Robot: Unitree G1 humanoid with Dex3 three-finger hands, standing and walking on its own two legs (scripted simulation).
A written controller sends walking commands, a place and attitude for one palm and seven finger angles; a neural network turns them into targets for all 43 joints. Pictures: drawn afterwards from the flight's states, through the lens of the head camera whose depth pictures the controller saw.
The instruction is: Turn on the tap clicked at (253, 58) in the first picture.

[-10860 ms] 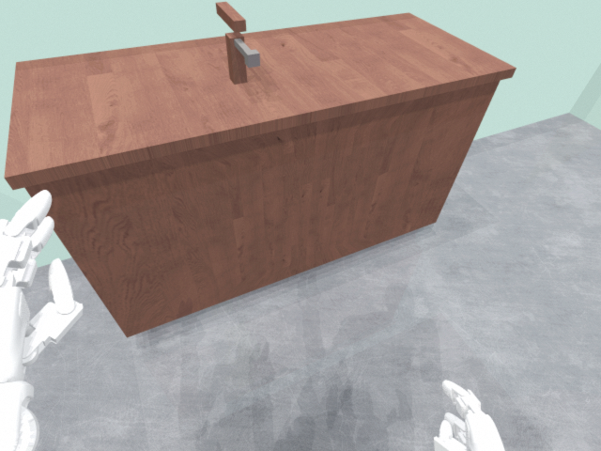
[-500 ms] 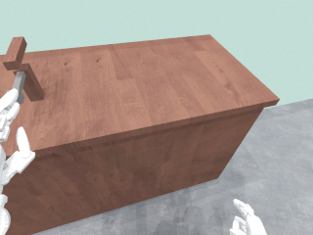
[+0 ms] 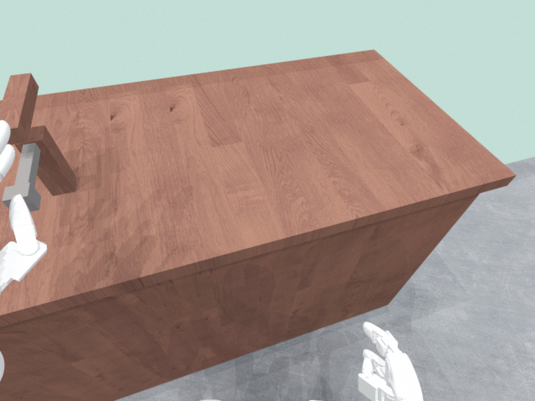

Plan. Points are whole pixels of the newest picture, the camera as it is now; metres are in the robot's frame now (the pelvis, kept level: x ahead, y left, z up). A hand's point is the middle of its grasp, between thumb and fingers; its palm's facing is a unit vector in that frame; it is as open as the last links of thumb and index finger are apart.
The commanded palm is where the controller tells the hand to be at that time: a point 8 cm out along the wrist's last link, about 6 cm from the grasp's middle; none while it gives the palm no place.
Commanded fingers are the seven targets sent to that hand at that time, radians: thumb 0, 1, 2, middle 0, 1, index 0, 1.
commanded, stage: come to a stop and stand still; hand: left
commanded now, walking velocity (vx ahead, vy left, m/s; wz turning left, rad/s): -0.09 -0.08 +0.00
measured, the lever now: (22, 198) +0.32 +0.34 +0.15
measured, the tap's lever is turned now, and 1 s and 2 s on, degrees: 0 0 0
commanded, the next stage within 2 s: look again from close up in 1.16 s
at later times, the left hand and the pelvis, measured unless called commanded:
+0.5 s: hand (49, 238) +0.24 +0.25 +0.19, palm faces +0.39 -0.85 -0.36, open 7.4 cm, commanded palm +0.19 +0.28 +0.19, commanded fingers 0.00 0.90 0.90 -0.20 -0.30 -0.20 -0.30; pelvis +0.02 +0.01 +0.01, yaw -1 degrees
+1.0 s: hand (58, 258) +0.24 +0.26 +0.14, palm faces +0.21 -0.90 -0.39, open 7.4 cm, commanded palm +0.18 +0.31 +0.19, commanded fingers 0.00 0.90 0.90 -0.20 -0.30 -0.20 -0.30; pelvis +0.01 +0.03 +0.01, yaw -2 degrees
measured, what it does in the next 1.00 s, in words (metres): steps on the spot: right foot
